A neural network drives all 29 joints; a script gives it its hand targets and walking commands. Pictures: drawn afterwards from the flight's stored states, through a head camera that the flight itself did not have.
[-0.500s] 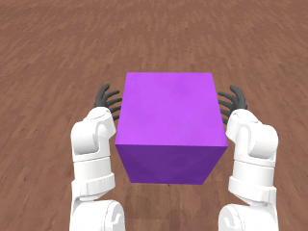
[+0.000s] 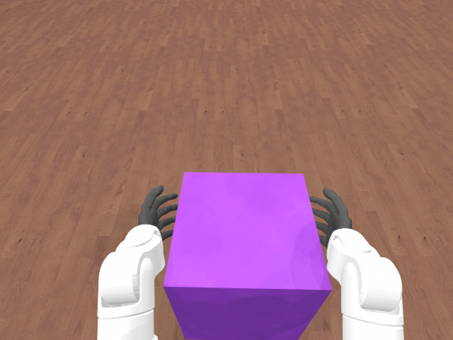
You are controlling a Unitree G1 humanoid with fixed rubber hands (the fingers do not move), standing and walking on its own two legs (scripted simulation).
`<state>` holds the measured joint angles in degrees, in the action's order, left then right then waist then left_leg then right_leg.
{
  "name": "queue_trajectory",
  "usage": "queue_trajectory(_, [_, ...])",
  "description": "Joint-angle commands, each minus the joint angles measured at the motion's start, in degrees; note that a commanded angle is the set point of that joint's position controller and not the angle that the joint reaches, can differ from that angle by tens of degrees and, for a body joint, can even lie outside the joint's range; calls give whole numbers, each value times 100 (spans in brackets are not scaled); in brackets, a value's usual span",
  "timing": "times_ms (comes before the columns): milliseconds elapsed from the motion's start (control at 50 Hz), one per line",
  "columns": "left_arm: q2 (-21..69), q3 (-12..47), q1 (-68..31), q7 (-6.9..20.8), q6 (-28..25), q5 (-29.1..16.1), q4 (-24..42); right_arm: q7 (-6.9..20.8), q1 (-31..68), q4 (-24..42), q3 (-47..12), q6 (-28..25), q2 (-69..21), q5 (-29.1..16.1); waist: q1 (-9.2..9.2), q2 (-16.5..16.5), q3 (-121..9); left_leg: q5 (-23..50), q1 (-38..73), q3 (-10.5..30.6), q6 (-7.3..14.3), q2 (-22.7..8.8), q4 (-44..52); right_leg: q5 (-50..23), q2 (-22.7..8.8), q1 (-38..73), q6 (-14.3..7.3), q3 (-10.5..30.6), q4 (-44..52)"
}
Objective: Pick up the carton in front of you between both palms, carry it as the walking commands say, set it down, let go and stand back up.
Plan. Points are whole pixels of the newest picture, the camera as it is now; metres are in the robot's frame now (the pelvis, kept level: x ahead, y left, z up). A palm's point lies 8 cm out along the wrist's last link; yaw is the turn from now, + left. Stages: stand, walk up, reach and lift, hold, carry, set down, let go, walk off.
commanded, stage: carry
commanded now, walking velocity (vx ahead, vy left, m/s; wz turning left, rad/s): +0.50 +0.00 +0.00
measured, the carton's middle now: (241, 259) +0.26 +0.00 -0.02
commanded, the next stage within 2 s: none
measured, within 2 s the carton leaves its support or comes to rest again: neither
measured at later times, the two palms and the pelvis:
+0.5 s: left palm (184, 128) +0.51 +0.12 +0.08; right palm (320, 121) +0.54 -0.18 +0.08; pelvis +0.30 -0.05 +0.00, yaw +4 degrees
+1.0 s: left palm (180, 61) +0.82 +0.17 +0.07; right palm (284, 60) +0.81 -0.13 +0.08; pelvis +0.59 +0.02 +0.00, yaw +0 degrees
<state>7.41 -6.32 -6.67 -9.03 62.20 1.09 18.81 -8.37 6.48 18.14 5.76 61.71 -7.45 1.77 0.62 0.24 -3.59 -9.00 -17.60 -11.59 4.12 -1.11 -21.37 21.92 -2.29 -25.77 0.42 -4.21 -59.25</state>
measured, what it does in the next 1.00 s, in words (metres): walks ahead: right foot, then left foot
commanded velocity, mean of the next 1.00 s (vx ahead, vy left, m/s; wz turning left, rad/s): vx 0.37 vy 0.00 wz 0.00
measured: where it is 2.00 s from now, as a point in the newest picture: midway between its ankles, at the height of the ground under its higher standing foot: (233, 237)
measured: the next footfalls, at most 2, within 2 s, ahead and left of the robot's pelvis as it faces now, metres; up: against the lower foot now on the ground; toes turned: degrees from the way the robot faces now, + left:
right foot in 0.30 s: +0.37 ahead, -0.13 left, +0.00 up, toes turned -10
left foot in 0.80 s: +0.65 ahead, +0.11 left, +0.00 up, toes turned +10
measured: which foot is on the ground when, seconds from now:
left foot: down 0.00-0.30, up 0.32-0.78, down 0.80-1.00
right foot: up 0.00-0.28, down 0.30-0.82, up 0.84-1.00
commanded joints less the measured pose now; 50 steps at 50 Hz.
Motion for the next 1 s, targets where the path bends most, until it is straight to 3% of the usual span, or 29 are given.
queue_trajectory(0, [5304, 3544, -1918, 312, -124, -1136, 1209, 346, 2166, 1477, -3471, -102, -5179, -1310, 34, 562, -2098, 1555, 2573, 1771, 487, -1698, 858, -255, -252, -894, 75, 104, 840])
queue_trajectory(100, [4712, 3572, -1174, 194, 38, -973, 1760, 373, 1417, 1946, -3595, 118, -4474, -1381, 33, 807, -1472, 1685, 2205, 977, 309, -1308, 1025, -1342, -163, -772, 65, -428, 2377])
queue_trajectory(200, [3622, 3457, -943, 85, 382, -950, 1807, 186, 984, 1800, -3323, 440, -3467, -1129, 50, 856, -653, 1238, 1842, 639, 130, -1292, 1037, -1941, -166, -376, -93, -698, 3036])
queue_trajectory(240, [3342, 3354, -926, 44, 485, -974, 1737, 94, 1049, 1794, -3252, 541, -3233, -1081, -3, 838, -554, 1515, 1549, 411, 34, -1252, 530, -1654, -31, 309, -144, -952, 3145])
queue_trajectory(260, [3235, 3288, -871, 21, 523, -975, 1664, 46, 1066, 1787, -3225, 587, -3138, -1069, -65, 684, -631, 1769, 1258, 165, -66, -1079, -116, -1361, 167, 973, -159, -1143, 3247])
queue_trajectory(280, [3155, 3214, -862, -1, 555, -968, 1599, -3, 1007, 1742, -3203, 626, -3035, -1053, -123, 422, -897, 1857, 605, -77, -209, -892, -1116, -1004, 117, 2048, -230, -1007, 3182])
queue_trajectory(300, [3070, 3156, -771, -36, 570, -942, 1502, -39, 1086, 1838, -3187, 667, -2915, -1078, -255, -579, -1217, 1078, -432, -173, -467, -477, -2766, 81, -1032, 2840, -614, 999, 3881])
queue_trajectory(320, [3133, 3140, -860, -48, 550, -977, 1469, -55, 1224, 1955, -3276, 699, -3016, -1136, -274, -1988, -1563, -1304, -1879, 121, -624, 193, -4285, 146, -2124, 3822, -1313, 3258, 4648])
queue_trajectory(340, [3288, 3137, -804, -24, 548, -1038, 1401, -47, 1216, 1852, -3330, 690, -3144, -1154, -229, -1581, -1448, -1974, -2355, 851, -439, -17, -5125, -512, -2263, 3566, -1437, 3360, 4762])
queue_trajectory(360, [3514, 3216, -932, 23, 510, -1092, 1452, -8, 1233, 1732, -3335, 666, -3369, -1190, -205, -1077, -1440, -1761, -2329, 1084, -291, -319, -5351, -1018, -2166, 3143, -1359, 2843, 4676])
queue_trajectory(380, [3768, 3341, -1116, 87, 463, -1138, 1534, 45, 1243, 1643, -3354, 610, -3646, -1188, -166, -459, -1438, -1377, -2190, 1172, -235, -566, -5079, -968, -2058, 2756, -1180, 2330, 4720])
queue_trajectory(400, [3985, 3462, -1296, 153, 411, -1197, 1586, 100, 1241, 1570, -3379, 543, -3901, -1164, -133, -175, -1316, -1038, -1962, 1198, -256, -752, -4538, -695, -1913, 2291, -945, 1831, 4903])
queue_trajectory(420, [4162, 3551, -1441, 215, 354, -1247, 1632, 144, 1237, 1546, -3389, 473, -4095, -1115, -118, -316, -1310, -807, -1657, 1064, -301, -743, -4062, -376, -1759, 1942, -754, 1352, 5055])
queue_trajectory(440, [4254, 3606, -1487, 272, 308, -1275, 1629, 169, 1259, 1525, -3391, 402, -4221, -1056, -131, -523, -1301, -683, -1487, 921, -349, -687, -3689, -207, -1643, 1763, -697, 1054, 5183])
queue_trajectory(500, [4149, 3602, -1174, 336, 205, -1250, 1447, 150, 1053, 1444, -3369, 260, -4206, -922, -156, -669, -1163, -333, -1483, 654, -498, -660, -2414, -210, -1552, 1783, -789, 613, 5476])
queue_trajectory(600, [3809, 3488, -884, 254, 217, -1130, 1594, 68, 873, 1664, -3391, 282, -3860, -929, -159, -729, -818, 563, -1585, 287, -524, -497, -1112, -891, -1316, 2276, -686, 27, 5430])
queue_trajectory(700, [3523, 3417, -808, 141, 336, -1017, 1642, 48, 888, 1781, -3353, 408, -3483, -1018, -200, -798, -459, 570, -1392, 12, -458, -450, -648, -1542, -1292, 2618, -636, -171, 5096])
queue_trajectory(740, [3471, 3453, -832, 105, 377, -1017, 1666, 48, 816, 1753, -3284, 434, -3378, -1036, -143, -752, -514, 302, -641, -291, -373, -279, -368, -2115, -1211, 2518, -518, -401, 4420])
queue_trajectory(760, [3457, 3481, -826, 87, 396, -1008, 1680, 40, 731, 1694, -3233, 440, -3343, -1025, -83, -525, -684, 103, 143, -513, -340, -49, -224, -2857, -976, 2290, -372, -748, 3545])
queue_trajectory(780, [3396, 3469, -809, 63, 410, -997, 1692, 30, 609, 1626, -3186, 446, -3330, -1010, -8, -301, -1058, 71, 1333, -176, -221, -303, -280, -3077, -804, 1610, -160, -952, 2456])
queue_trajectory(800, [3358, 3491, -813, 65, 442, -1044, 1795, 25, 553, 1626, -3109, 427, -3256, -969, 82, 864, -1600, 412, 2558, 1941, 357, -1595, 104, -2115, -297, 225, 196, -982, 746])
queue_trajectory(820, [3469, 3603, -856, 108, 453, -1103, 1824, 41, 459, 1510, -3146, 400, -3419, -955, 88, 1998, -1905, 1840, 3323, 3336, 980, -2355, 552, 397, 290, -917, 281, -608, -513])
queue_trajectory(840, [3674, 3681, -850, 152, 415, -1158, 1779, 95, 486, 1636, -3192, 374, -3597, -1043, 81, 1456, -1821, 3183, 3209, 2932, 1119, -2441, 385, 910, 99, -1311, 163, -68, -1270])
queue_trajectory(860, [3976, 3737, -812, 212, 366, -1180, 1733, 168, 542, 1708, -3304, 318, -3840, -1096, 90, 925, -1898, 3875, 2974, 2437, 1052, -2314, 204, 816, -107, -1279, 55, 183, -1412])
queue_trajectory(880, [4257, 3777, -830, 271, 299, -1152, 1677, 244, 678, 1761, -3384, 245, -4094, -1138, 37, 437, -1880, 3585, 2534, 2013, 764, -2196, 292, 509, -359, -1047, -5, 354, -936])
queue_trajectory(900, [4462, 3791, -869, 310, 225, -1106, 1659, 308, 886, 1889, -3520, 167, -4305, -1200, -24, 306, -1753, 3068, 2074, 1526, 465, -2001, 507, 233, -510, -691, 6, 350, -34])
queue_trajectory(920, [4628, 3786, -913, 334, 150, -1060, 1647, 370, 1030, 1926, -3606, 110, -4431, -1238, -58, 468, -1658, 2830, 1701, 1160, 283, -1814, 643, 46, -394, -293, 43, 108, 606])
queue_trajectory(980, [4709, 3788, -631, 319, -4, -900, 1629, 487, 754, 1818, -3673, 11, -4442, -1277, -51, 869, -1676, 2725, 1385, 555, 264, -1523, 620, -213, -167, 408, 109, -235, 2069])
